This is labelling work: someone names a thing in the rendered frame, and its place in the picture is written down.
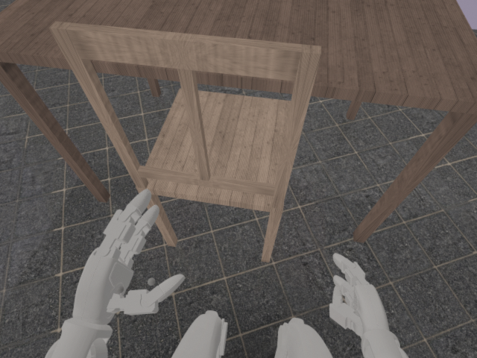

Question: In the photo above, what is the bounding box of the robot thigh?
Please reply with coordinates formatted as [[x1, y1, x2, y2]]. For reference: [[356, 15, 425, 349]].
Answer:
[[171, 314, 228, 358], [277, 322, 333, 358]]

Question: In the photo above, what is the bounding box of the left robot forearm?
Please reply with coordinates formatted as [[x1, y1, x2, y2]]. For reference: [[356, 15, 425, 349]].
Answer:
[[45, 318, 113, 358]]

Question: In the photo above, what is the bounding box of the right robot forearm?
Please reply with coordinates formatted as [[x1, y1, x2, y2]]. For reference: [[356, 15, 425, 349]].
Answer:
[[361, 329, 408, 358]]

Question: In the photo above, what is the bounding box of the chair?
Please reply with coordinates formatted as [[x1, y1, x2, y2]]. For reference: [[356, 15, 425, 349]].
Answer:
[[49, 22, 321, 263]]

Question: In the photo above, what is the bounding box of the left robot hand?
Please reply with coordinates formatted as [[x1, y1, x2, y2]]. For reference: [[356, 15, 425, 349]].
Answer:
[[72, 189, 185, 324]]

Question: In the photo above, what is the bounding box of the table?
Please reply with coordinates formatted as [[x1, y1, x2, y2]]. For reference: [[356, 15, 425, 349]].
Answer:
[[0, 0, 477, 243]]

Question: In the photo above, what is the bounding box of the right robot hand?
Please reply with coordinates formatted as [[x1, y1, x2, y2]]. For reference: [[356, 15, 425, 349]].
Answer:
[[329, 253, 390, 338]]

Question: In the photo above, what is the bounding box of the right robot thigh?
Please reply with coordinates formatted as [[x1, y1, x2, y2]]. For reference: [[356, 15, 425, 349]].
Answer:
[[277, 322, 333, 358]]

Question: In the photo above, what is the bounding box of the left robot thigh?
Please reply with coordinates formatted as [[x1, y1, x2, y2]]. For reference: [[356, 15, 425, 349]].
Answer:
[[171, 314, 228, 358]]

